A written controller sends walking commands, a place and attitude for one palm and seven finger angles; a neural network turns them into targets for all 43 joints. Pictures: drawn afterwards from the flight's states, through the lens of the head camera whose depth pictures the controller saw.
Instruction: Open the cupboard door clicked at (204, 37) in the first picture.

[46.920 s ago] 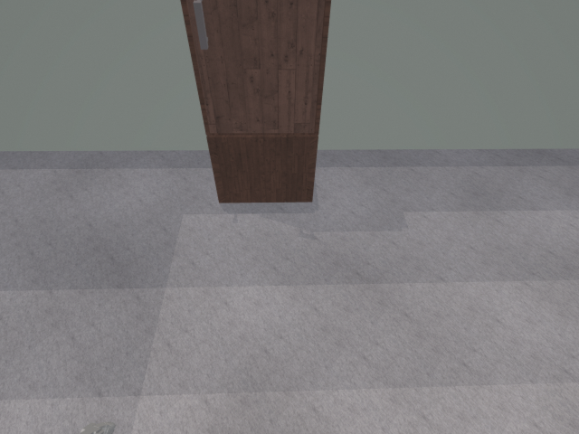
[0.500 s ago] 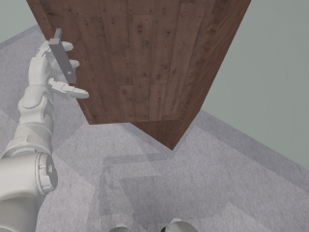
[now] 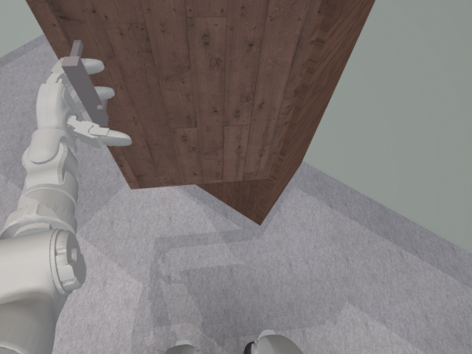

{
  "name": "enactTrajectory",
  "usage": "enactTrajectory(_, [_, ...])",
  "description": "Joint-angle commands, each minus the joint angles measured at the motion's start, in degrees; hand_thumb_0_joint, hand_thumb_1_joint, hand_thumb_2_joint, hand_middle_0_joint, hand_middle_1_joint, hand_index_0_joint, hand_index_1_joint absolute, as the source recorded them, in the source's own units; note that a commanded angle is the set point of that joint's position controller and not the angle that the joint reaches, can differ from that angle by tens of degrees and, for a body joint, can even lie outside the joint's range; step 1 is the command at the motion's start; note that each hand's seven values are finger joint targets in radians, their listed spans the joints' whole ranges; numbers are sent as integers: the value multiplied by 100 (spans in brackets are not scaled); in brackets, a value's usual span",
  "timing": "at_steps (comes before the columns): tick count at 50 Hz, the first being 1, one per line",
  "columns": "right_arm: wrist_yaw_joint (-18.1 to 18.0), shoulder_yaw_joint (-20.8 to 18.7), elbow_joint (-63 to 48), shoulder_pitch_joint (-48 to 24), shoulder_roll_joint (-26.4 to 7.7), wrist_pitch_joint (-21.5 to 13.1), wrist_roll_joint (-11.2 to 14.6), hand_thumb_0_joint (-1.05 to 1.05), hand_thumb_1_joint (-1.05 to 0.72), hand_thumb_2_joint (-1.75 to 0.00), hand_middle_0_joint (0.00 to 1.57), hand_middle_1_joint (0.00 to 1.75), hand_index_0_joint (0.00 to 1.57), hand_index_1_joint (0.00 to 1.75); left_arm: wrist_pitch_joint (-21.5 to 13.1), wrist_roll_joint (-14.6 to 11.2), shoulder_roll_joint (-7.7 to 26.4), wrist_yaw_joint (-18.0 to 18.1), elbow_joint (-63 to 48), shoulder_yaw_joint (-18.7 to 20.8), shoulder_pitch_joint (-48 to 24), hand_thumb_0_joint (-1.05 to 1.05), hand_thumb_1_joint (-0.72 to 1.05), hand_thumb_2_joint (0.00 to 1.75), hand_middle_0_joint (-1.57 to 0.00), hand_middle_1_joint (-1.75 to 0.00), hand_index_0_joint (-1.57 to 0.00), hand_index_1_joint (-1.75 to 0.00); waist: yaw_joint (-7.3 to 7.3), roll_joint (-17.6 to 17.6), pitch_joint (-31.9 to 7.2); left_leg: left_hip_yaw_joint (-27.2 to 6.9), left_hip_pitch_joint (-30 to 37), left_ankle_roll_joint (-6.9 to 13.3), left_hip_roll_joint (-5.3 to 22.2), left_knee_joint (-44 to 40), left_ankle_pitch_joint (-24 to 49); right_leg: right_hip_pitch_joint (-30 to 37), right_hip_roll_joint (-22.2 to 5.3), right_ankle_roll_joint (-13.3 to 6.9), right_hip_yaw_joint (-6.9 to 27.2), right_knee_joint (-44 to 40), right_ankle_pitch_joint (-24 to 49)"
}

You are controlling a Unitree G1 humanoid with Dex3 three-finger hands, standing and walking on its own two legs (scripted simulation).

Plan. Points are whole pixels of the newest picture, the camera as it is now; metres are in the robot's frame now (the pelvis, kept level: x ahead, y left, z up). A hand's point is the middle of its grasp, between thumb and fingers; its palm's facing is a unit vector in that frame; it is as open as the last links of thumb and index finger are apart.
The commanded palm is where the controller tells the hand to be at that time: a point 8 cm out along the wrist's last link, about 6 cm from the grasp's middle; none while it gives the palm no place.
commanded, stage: slide the fingers in behind the handle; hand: left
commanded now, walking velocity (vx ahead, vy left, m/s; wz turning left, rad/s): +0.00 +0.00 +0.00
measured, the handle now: (90, 86) +0.54 +0.21 +0.11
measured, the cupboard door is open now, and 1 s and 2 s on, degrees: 41 40 78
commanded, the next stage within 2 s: close the thumb around the handle in 0.02 s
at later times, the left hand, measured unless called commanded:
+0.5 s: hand (101, 110) +0.49 +0.19 +0.11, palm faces +0.05 -1.00 -0.01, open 10.0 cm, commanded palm +0.46 +0.23 +0.11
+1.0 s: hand (101, 109) +0.49 +0.19 +0.11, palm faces +0.04 -1.00 +0.00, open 5.6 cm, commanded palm +0.46 +0.23 +0.11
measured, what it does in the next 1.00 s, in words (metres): stands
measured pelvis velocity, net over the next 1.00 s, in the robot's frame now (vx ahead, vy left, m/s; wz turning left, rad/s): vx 0.00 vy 0.00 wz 0.01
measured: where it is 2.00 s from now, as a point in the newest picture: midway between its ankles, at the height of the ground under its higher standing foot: outside the picture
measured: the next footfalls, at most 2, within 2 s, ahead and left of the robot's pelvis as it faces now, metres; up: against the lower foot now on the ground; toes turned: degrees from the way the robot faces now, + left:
none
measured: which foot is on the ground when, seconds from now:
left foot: down 0.00-1.00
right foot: down 0.00-1.00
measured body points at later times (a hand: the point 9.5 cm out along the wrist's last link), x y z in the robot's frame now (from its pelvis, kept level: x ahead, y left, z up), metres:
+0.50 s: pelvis +0.00 +0.00 +0.00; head +0.09 +0.01 +0.44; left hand +0.48 +0.24 +0.11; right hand +0.02 -0.26 -0.12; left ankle -0.01 +0.09 -0.70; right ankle +0.01 -0.10 -0.70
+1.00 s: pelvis +0.00 +0.00 +0.00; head +0.09 +0.01 +0.44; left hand +0.49 +0.24 +0.11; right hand +0.00 -0.27 -0.11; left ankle -0.01 +0.09 -0.70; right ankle +0.01 -0.10 -0.70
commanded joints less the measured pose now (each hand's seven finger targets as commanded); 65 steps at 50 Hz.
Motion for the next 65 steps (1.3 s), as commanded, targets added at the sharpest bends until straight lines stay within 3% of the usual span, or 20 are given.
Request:
enactTrajectory(1, [-52, -380, -316, 775, -941, -81, -25, 0, -90, -90, 20, 30, 20, 30, -306, -101, 1138, 40, -1215, 38, -2585, 0, -50, 30, -30, -120, -30, -120, -51, 429, -2458, -533, 1722, -62, -21, -416, 2329, 990, 111, 64, 265, -338, 1943])
enactTrajectory(6, [-29, -382, -343, 744, -922, -51, -41, 0, -90, -90, 20, 30, 20, 30, -303, -51, 1160, 206, -1268, 108, -2513, 0, -50, 30, -30, -120, -30, -120, -11, 409, -2424, -512, 1728, -70, -28, -414, 2388, 1009, 109, 63, 268, -337, 1983])
enactTrajectory(9, [-25, -387, -351, 748, -906, -59, -50, 0, -90, -90, 20, 30, 20, 30, -379, -11, 974, 230, -1444, -90, -2744, 0, -33, 37, -31, -122, -31, -122, -92, 379, -2400, -550, 1791, -59, -24, -408, 2487, 973, 109, 57, 254, -309, 2017])
enactTrajectory(11, [-11, -393, -338, 751, -926, -56, -48, 0, -90, -90, 20, 30, 20, 30, -386, -24, 1180, 249, -1343, 135, -2513, 0, -22, 42, -32, -123, -32, -123, 34, 365, -2532, -543, 1799, -89, -23, -405, 2508, 1073, 111, 51, 266, -297, 2043])
enactTrajectory(16, [-17, -384, -353, 690, -892, -47, -38, 0, -90, -90, 20, 30, 20, 30, -414, -17, 1151, 202, -1451, 83, -2493, 0, 6, 54, -34, -126, -34, -126, 48, 494, -2542, -519, 1808, -90, -28, -414, 2623, 1160, 106, 46, 277, -279, 2180])
enactTrajectory(19, [-21, -389, -368, 680, -896, -41, -27, 0, -90, -90, 20, 30, 20, 30, -392, -72, 1047, 168, -1423, 28, -2445, 0, 23, 61, -35, -128, -35, -128, -8, 326, -2405, -515, 1777, -68, -26, -413, 2566, 1126, 111, 51, 260, -320, 2133])
enactTrajectory(21, [-9, -397, -360, 646, -887, -47, -27, 0, -90, -90, 20, 30, 20, 30, -404, -82, 951, 167, -1540, -39, -2483, 0, 34, 66, -36, -129, -36, -129, 17, 512, -2529, -523, 1906, -95, -26, -423, 2562, 1066, 109, 56, 271, -319, 2080])
enactTrajectory(23, [-9, -391, -365, 638, -893, -51, -21, 0, -90, -90, 20, 30, 20, 30, -357, -110, 910, 164, -1397, -52, -2333, 0, 45, 71, -37, -130, -37, -130, 8, 239, -2340, -489, 1722, -68, -31, -454, 2383, 1130, 114, 62, 271, -368, 2050])
enactTrajectory(28, [-56, -362, -333, 620, -912, -62, -7, 0, -90, -90, 20, 30, 20, 30, -327, -50, 1107, 135, -1252, -23, -2602, 0, 73, 83, -39, -133, -39, -133, -82, 207, -2113, -476, 1422, -35, -62, -496, 1946, 1137, 84, 66, 317, -404, 1850])
enactTrajectory(30, [-63, -371, -344, 642, -931, -84, -22, 0, -90, -90, 20, 30, 20, 30, -410, -65, 1326, 137, -1440, 175, -2624, 0, 84, 88, -40, -134, -40, -134, 35, 383, -2469, -508, 1609, -58, -69, -470, 2150, 1242, 80, 45, 325, -345, 1962])
enactTrajectory(31, [-63, -365, -354, 617, -909, -93, -22, 0, -90, -90, 20, 30, 20, 30, -407, -76, 1152, 123, -1401, 48, -2618, 0, 90, 90, -40, -135, -40, -135, -14, 444, -2498, -498, 1683, -63, -69, -451, 2166, 1162, 86, 52, 323, -351, 1949])
enactTrajectory(35, [-77, -361, -321, 634, -945, -112, -21, 0, -90, -90, 20, 30, 20, 30, -415, -81, 1327, 104, -1282, 147, -2650, 0, 90, 90, -40, -135, -40, -135, -23, 351, -2376, -503, 1501, -50, -65, -460, 1983, 1156, 83, 59, 334, -363, 1829])
enactTrajectory(37, [-75, -350, -309, 640, -932, -119, -20, 0, -90, -90, 20, 30, 20, 30, -349, -60, 1118, 83, -1135, -35, -2686, 0, 90, 90, -40, -135, -40, -135, -89, 363, -2192, -507, 1453, -50, -62, -467, 1863, 1005, 82, 61, 309, -387, 1703])
enactTrajectory(39, [-100, -350, -285, 697, -971, -114, -28, 0, -90, -90, 20, 30, 20, 30, -331, -75, 1430, 115, -1023, 212, -2760, 0, 90, 90, -40, -135, -40, -135, -113, 95, -2157, -505, 1265, -8, -70, -461, 1752, 1135, 83, 74, 336, -408, 1673])
enactTrajectory(43, [-96, -348, -332, 699, -951, -120, -18, 0, -90, -90, 20, 30, 20, 30, -296, -20, 1369, 74, -1034, 114, -2729, 0, 90, 90, -40, -135, -40, -135, -70, 438, -2337, -496, 1366, -42, -75, -440, 1810, 1076, 75, 61, 338, -369, 1666])
enactTrajectory(46, [-93, -344, -299, 723, -962, -124, -27, 0, -90, -90, 20, 30, 20, 30, -278, -47, 1249, 86, -942, 19, -2847, 0, 90, 90, -40, -135, -40, -135, -164, 326, -2236, -524, 1346, -28, -61, -421, 1682, 899, 85, 84, 333, -404, 1513])
enactTrajectory(53, [-33, -381, -563, 608, -923, -72, 4, 0, -90, -90, 20, 30, 20, 30, -221, -175, 1009, 9, -1347, 42, -1646, 0, 90, 90, -40, -135, -40, -135, 178, 164, -2449, -423, 1397, -39, -57, -498, 2042, 1373, 101, 48, 284, -348, 1912])
enactTrajectory(56, [-10, -409, -692, 486, -898, -46, 38, 0, -90, -90, 20, 30, 20, 30, -216, -254, 934, -6, -1962, 35, -1165, 0, 90, 90, -40, -135, -40, -135, 330, 416, -2608, -395, 1679, -63, -40, -534, 2405, 1481, 106, 31, 273, -331, 2128])
enactTrajectory(59, [21, -428, -838, 347, -855, -42, 84, 0, -90, -90, 20, 30, 20, 30, -111, -420, 688, 3, -2453, -7, -332, 0, 90, 90, -40, -135, -40, -135, 475, 136, -2483, -364, 1681, -47, -29, -604, 2741, 1783, 115, 16, 245, -375, 2405])
enactTrajectory(65, [74, -440, -1142, -154, -720, -159, 178, 0, -90, -90, 20, 30, 20, 30, 193, -698, 243, 93, -4183, -73, 1688, 0, 90, 90, -40, -135, -40, -135, 798, 72, -2234, -218, 1808, -41, -21, -837, 3194, 2363, 36, 42, 259, -490, 2956])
